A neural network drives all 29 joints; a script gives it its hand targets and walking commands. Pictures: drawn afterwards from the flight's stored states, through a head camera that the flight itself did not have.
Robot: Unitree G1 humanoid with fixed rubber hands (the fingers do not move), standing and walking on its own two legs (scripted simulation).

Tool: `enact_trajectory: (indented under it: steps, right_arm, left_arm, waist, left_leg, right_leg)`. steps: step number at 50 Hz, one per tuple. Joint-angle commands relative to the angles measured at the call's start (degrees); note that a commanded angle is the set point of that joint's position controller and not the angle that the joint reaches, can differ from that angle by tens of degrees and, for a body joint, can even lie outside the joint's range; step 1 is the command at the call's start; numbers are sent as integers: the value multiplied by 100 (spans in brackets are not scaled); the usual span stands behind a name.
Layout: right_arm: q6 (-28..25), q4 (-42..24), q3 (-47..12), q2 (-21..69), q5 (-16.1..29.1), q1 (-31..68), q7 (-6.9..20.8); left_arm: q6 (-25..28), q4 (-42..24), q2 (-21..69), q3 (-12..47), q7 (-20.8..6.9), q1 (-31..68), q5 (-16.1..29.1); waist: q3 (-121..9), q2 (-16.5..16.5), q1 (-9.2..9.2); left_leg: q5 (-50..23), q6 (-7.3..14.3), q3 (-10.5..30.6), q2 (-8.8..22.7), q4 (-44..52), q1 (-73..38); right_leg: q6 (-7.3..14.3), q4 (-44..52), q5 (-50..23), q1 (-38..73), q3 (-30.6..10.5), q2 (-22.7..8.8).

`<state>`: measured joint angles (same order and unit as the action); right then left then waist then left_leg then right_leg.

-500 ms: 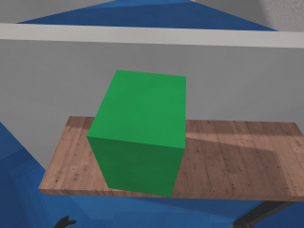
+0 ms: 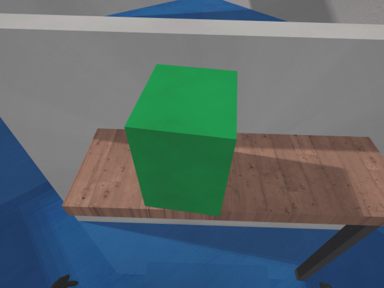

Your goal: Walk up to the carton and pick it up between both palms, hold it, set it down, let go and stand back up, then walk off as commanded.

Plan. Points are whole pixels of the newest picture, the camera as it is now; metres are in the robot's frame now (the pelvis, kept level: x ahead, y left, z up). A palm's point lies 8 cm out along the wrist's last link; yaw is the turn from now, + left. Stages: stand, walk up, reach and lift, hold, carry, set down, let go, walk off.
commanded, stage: walk off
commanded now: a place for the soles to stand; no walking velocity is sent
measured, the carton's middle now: (188, 141) +0.42 +0.02 +0.08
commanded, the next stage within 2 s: none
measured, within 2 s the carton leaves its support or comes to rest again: neither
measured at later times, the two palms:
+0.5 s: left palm out of the picture -0.06 +0.27 -0.10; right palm out of the picture -0.03 -0.34 -0.11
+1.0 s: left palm out of the picture -0.22 +0.33 -0.12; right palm out of the picture -0.18 -0.27 -0.08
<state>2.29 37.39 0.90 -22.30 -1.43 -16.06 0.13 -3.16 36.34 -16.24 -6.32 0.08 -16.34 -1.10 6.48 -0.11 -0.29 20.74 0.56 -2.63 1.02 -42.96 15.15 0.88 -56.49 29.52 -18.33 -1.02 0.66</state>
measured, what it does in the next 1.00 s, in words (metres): walks backwards: right foot, then left foot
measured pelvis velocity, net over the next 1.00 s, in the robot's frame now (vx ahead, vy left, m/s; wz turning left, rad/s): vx -0.28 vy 0.03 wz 0.08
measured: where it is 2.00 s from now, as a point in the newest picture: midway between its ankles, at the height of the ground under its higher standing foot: outside the picture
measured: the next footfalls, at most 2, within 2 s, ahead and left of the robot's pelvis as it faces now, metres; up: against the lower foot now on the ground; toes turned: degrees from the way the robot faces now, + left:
right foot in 0.14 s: -0.02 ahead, -0.12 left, +0.00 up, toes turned +0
left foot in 0.64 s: -0.16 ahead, +0.09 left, +0.00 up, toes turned +3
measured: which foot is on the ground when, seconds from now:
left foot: down 0.00-0.16, up 0.18-0.62, down 0.64-1.00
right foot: up 0.00-0.12, down 0.14-0.66, up 0.68-1.00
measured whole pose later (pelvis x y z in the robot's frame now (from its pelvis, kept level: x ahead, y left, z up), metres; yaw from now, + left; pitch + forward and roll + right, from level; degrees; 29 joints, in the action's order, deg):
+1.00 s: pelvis -0.28 +0.03 +0.00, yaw +4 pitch -4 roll -4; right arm 2.7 37.5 1.8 -20.8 -1.4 -15.6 -0.1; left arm -3.6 37.8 -19.6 -6.3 2.8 -15.8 -0.4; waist 12.6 -0.1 -0.5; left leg 16.6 4.7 -0.5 -1.5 -44.7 23.8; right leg 1.3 -75.0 23.9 -28.8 -11.4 7.4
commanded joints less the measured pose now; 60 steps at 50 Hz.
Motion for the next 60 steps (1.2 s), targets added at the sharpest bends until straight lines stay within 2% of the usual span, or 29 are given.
enact_trajectory:
  steps: [1, 4, 5, 6, 7, 8, 9, 10, 12, 13, 15, 16, 20, 28, 29, 31, 32, 33, 34, 35, 36, 39, 44, 45, 49, 52, 55, 58, 60]
  right_arm:
    - [-173, -578, 712, -1985, -43, 643, -173]
    - [-131, -677, 697, -1832, -36, 841, -153]
    - [-99, -603, 705, -1756, -25, 800, -140]
    - [-58, -595, 671, -1610, -4, 508, -116]
    - [-32, -541, 628, -1362, 63, 273, -113]
    - [-26, -616, 550, -1075, 140, 221, -143]
    - [-34, -555, 554, -1073, 175, 173, -191]
    - [27, -696, 577, -1200, 101, 315, -223]
    - [82, -526, 643, -1264, 148, 387, -229]
    - [126, -391, 661, -1285, 123, 194, -180]
    - [147, -396, 638, -1231, 64, 60, -168]
    - [158, -449, 616, -1184, 34, 79, -173]
    - [136, -519, 635, -1288, 51, 167, -148]
    - [78, -469, 635, -1259, 36, 54, -78]
    - [63, -413, 649, -1255, 48, -178, -83]
    - [16, -92, 668, -1190, 28, -766, -55]
    - [-44, 107, 712, -1287, -25, -1068, -15]
    - [-79, 63, 707, -1492, -89, -745, -35]
    - [-58, -1, 762, -1991, -53, -412, -48]
    - [-112, -141, 744, -2180, -20, 116, -95]
    - [-121, -306, 684, -2158, -74, 524, -158]
    - [-89, -348, 547, -1523, -88, 985, -227]
    - [-155, -480, 695, -1394, -8, 352, -213]
    - [-173, -482, 713, -1374, -22, 301, -236]
    - [-189, -463, 717, -1289, 0, 98, -170]
    - [-161, -477, 735, -1333, -21, 80, -148]
    - [-134, -524, 732, -1351, -22, 113, -125]
    - [-75, -554, 761, -1465, -33, 358, -112]
    - [-30, -542, 704, -1353, -75, 465, -84]
  left_arm:
    - [31, -170, -1779, -163, 68, -263, 71]
    - [104, -186, -1642, -159, 58, -474, 23]
    - [151, -147, -1622, -145, 43, -539, 7]
    - [190, -187, -1664, -180, 51, -620, -34]
    - [243, -222, -1974, -203, 64, -771, -96]
    - [285, -301, -2327, -281, 88, -731, -164]
    - [306, -345, -2327, -229, 117, -542, -157]
    - [265, -461, -2629, -270, 150, -312, -203]
    - [233, -452, -2438, -177, 188, 236, -181]
    - [254, -417, -2301, -213, 197, 280, -152]
    - [311, -420, -2168, -194, 261, 252, -93]
    - [321, -492, -2248, -235, 295, 176, -106]
    - [362, -604, -2336, -272, 340, 194, -54]
    - [358, -493, -2468, -295, 380, 49, -6]
    - [317, -543, -2411, -259, 342, 80, -38]
    - [253, -489, -2349, -224, 307, 516, -15]
    - [194, -351, -2130, -197, 300, 597, 21]
    - [150, -211, -1709, -98, 320, 311, 112]
    - [83, -175, -1832, -168, 333, 178, 134]
    - [91, -290, -1934, -159, 381, 430, 64]
    - [62, -172, -2011, -196, 391, 341, 36]
    - [6, 137, -2064, -255, 336, -79, 162]
    - [47, 226, -2111, -284, 326, -387, 152]
    - [62, 193, -2101, -247, 341, -485, 165]
    - [87, 297, -1996, -234, 331, -657, 123]
    - [142, 362, -2005, -190, 311, -741, 138]
    - [132, 414, -1976, -162, 276, -850, 99]
    - [108, 587, -2014, -170, 231, -1195, 72]
    - [131, 535, -1886, -159, 209, -1230, 81]
  waist:
    - [740, 1443, 158]
    - [450, 1353, 263]
    - [134, 1146, 336]
    - [-116, 723, 349]
    - [-446, -643, 347]
    - [-606, -1429, 379]
    - [-828, -1004, 309]
    - [-779, -1165, 395]
    - [-198, -865, 228]
    - [-54, -884, 200]
    - [-135, -679, 124]
    - [-171, -698, 207]
    - [87, -549, 255]
    - [-135, -735, 261]
    - [-230, -976, 180]
    - [-465, -991, -218]
    - [-405, -635, -404]
    - [-82, 801, -189]
    - [14, 1088, -82]
    - [369, 925, -171]
    - [550, 854, -57]
    - [936, 482, 269]
    - [96, 248, 43]
    - [-141, 404, 18]
    - [-575, 303, -77]
    - [-815, 704, -159]
    - [-761, 681, -173]
    - [-1025, 741, -20]
    - [-851, 914, 70]
  left_leg:
    - [-1600, 1597, 2129, 2161, 2110, 2124]
    - [-1714, 1277, 1929, 1891, 1456, 1781]
    - [-1693, 948, 1510, 1401, 975, 1553]
    - [-1740, 700, 1182, 893, 166, 1502]
    - [-874, 406, 617, 3, -1129, 1747]
    - [1460, 125, 495, -735, -2157, 2582]
    - [1446, 62, 972, -709, -2821, 2279]
    - [1633, 140, 1222, -658, -2945, 2134]
    - [1064, 142, 1485, -747, -3542, 1695]
    - [815, 91, 1498, -765, -3617, 1762]
    - [637, 42, 1571, -796, -3869, 2157]
    - [778, 57, 1613, -748, -3921, 2310]
    - [850, -117, 1649, -580, -3714, 2209]
    - [1269, -157, 1359, 43, -2123, 1460]
    - [1581, -108, 1180, 17, -1732, 1095]
    - [1005, 68, 1154, 210, 162, -80]
    - [455, 138, 1560, 293, 1415, -748]
    - [144, 160, 2679, 834, 2083, -267]
    - [-193, 342, 3767, 1691, 2261, 539]
    - [250, 403, 4366, 1941, 2707, 1146]
    - [1139, 247, 4469, 1939, 2978, 1748]
    - [1593, -395, 2900, 1262, 2791, 1489]
    - [745, -320, 2862, 1254, 2427, -532]
    - [457, -95, 2807, 1283, 2295, -781]
    - [339, 42, 2652, 1184, 2300, -1130]
    - [341, 39, 2330, 1116, 2274, -1197]
    - [1009, 416, 2377, 1253, 2331, -846]
    - [1433, 494, 2307, 1398, 2401, -428]
    - [1199, 938, 2158, 1537, 2213, 61]
  right_leg:
    - [122, -973, 554, -121, -147, 44]
    - [155, 824, 81, 270, -187, -286]
    - [142, 1783, -366, 606, -227, -321]
    - [197, 2482, -642, 808, -475, -366]
    - [469, 3231, -1662, 979, -1677, -1012]
    - [882, 3012, -3584, 1361, -2698, -1811]
    - [1055, 2719, -4565, 1210, -2239, -1888]
    - [1270, 3037, -3493, 292, -2912, -2213]
    - [1031, 3192, -2947, -487, -2666, -1945]
    - [847, 3045, -2952, -304, -2287, -1694]
    - [941, 2713, -3515, 386, -2154, -1654]
    - [1228, 2506, -3700, 543, -2252, -1845]
    - [1622, 2624, -3237, 464, -2388, -2096]
    - [1654, 2305, -3892, 78, -2538, -2250]
    - [1620, 2295, -3786, -238, -2472, -2179]
    - [1063, 1636, -3164, -924, -1772, -1682]
    - [573, 816, -2099, -1525, -1265, -983]
    - [220, -257, 102, -2129, -615, 198]
    - [72, -1526, 685, -2181, -612, 739]
    - [39, -1914, 451, -2050, -1207, 849]
    - [45, -2140, 107, -1865, -1473, 823]
    - [22, -2279, -833, -1892, -1358, 731]
    - [-59, -2111, -771, -2217, -1378, 712]
    - [-68, -2102, -721, -2177, -1359, 650]
    - [-127, -1629, -595, -2012, -1236, 534]
    - [-136, -1296, -466, -1810, -1099, 526]
    - [-114, -928, -430, -1505, -810, 438]
    - [-20, -599, -248, -915, -522, 400]
    - [48, -177, -30, -551, -324, 312]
